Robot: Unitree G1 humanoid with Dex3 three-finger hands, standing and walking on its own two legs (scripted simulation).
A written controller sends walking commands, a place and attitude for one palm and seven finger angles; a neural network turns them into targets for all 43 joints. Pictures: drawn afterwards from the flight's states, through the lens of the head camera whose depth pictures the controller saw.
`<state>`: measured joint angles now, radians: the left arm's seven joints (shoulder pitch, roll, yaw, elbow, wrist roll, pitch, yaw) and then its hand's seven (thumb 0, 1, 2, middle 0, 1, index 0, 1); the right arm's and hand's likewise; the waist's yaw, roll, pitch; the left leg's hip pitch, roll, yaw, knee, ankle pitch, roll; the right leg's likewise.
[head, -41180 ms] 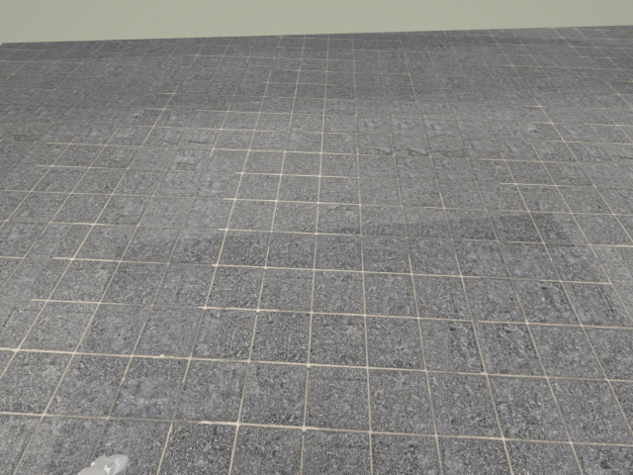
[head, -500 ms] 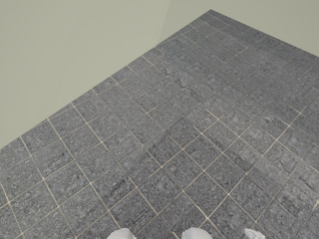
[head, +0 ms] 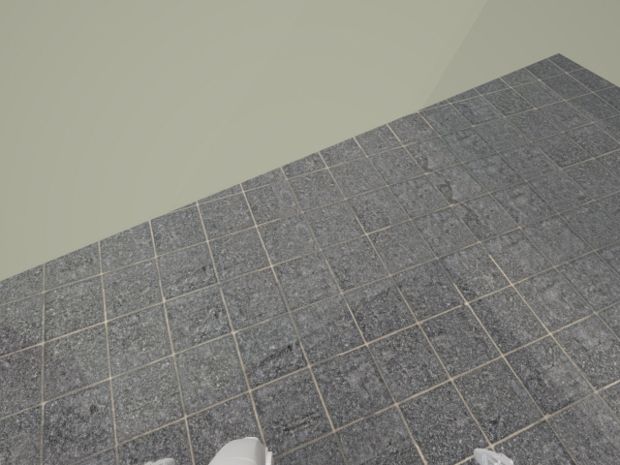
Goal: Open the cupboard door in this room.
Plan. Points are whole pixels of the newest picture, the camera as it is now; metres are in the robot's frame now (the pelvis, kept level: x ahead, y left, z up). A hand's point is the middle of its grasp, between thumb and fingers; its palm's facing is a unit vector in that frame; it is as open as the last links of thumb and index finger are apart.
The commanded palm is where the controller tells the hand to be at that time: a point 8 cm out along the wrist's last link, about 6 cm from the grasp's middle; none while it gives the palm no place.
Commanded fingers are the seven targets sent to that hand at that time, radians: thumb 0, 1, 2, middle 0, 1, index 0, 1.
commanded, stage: turn to face it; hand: left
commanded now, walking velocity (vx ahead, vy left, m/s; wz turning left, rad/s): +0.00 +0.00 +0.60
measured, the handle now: out of the picture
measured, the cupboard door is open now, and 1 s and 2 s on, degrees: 48 48 48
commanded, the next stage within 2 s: none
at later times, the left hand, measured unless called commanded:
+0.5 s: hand out of the picture +0.08 +0.22 -0.15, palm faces +0.27 -0.92 -0.29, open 7.4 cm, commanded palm none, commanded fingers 0.00 0.90 0.90 -0.20 -0.30 -0.20 -0.30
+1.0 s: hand out of the picture -0.06 +0.23 -0.18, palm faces +0.58 -0.78 -0.25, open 7.4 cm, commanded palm none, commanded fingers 0.00 0.90 0.90 -0.20 -0.30 -0.20 -0.30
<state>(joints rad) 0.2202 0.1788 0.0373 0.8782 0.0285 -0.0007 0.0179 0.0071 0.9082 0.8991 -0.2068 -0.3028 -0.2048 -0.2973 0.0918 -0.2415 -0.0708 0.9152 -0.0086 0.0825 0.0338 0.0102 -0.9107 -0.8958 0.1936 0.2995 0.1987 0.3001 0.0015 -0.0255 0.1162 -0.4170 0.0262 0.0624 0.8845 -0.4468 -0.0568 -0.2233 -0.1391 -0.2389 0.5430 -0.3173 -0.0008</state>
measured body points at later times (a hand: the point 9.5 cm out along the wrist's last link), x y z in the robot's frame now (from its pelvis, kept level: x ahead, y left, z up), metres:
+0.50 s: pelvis +0.01 -0.02 -0.01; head +0.07 -0.01 +0.44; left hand +0.07 +0.27 -0.13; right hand +0.13 -0.25 -0.16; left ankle -0.01 +0.12 -0.73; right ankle +0.04 -0.14 -0.74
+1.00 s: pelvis +0.00 +0.00 -0.01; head +0.04 +0.05 +0.44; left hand -0.09 +0.27 -0.16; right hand +0.24 -0.16 -0.13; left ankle -0.03 +0.10 -0.74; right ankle +0.07 -0.14 -0.67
